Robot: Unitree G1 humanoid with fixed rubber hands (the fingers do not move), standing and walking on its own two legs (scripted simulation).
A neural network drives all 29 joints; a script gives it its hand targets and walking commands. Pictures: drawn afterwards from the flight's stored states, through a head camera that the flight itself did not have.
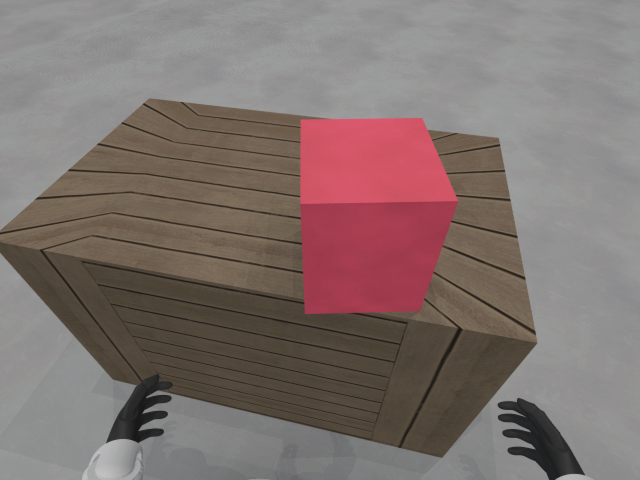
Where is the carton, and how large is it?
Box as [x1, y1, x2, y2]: [300, 118, 457, 313]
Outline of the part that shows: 422,118 301,120 300,206 305,313 410,311 420,309 457,202 457,199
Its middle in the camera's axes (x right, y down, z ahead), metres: +0.08 -0.04 +0.65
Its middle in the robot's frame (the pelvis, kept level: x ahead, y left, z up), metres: +0.51 -0.05 +0.03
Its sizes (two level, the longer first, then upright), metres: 0.210 0.200 0.250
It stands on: a pedestal, 0.66 m high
